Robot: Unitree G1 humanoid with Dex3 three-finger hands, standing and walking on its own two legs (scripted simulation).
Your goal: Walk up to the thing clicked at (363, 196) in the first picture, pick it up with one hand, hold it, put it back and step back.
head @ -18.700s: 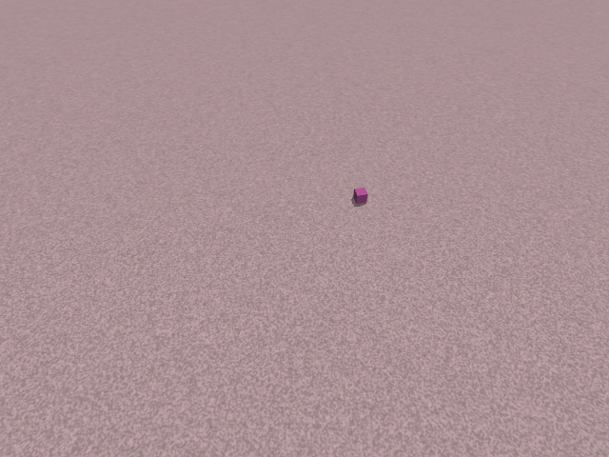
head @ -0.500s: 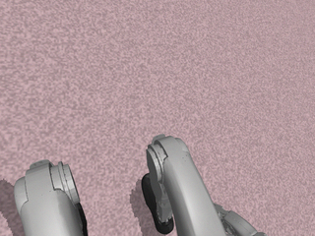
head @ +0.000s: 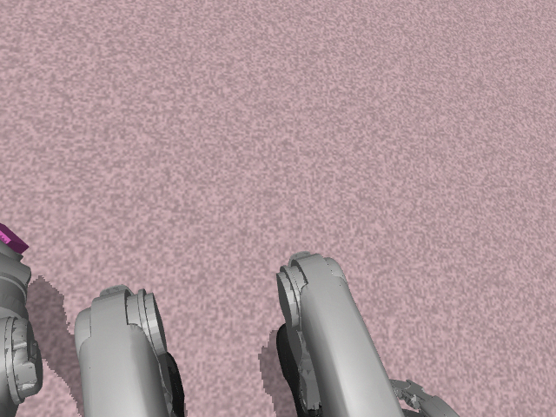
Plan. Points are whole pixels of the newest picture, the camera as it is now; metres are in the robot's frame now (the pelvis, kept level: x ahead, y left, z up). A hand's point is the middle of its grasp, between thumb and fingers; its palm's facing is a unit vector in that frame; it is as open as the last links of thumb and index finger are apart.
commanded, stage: lift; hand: left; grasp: from above
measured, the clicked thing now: out of the picture +0.41 +0.36 -0.18
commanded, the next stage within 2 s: hold in 1.44 s
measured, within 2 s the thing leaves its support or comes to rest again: neither
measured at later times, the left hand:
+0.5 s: hand out of the picture +0.35 +0.34 +0.03, palm faces -0.22 -0.32 -0.92, open 8.1 cm
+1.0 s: hand out of the picture +0.34 +0.30 +0.23, palm faces -0.28 -0.35 -0.90, open 8.1 cm
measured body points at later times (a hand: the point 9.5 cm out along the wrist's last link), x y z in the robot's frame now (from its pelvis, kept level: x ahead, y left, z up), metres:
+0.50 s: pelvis +0.00 +0.00 +0.13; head +0.16 +0.04 +0.55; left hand +0.36 +0.35 +0.08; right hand +0.15 -0.26 +0.01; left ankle +0.09 +0.14 -0.31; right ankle +0.10 -0.12 -0.31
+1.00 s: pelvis +0.05 +0.00 +0.32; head +0.14 +0.01 +0.76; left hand +0.35 +0.31 +0.28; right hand +0.19 -0.25 +0.19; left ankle +0.08 +0.14 -0.31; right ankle +0.10 -0.13 -0.31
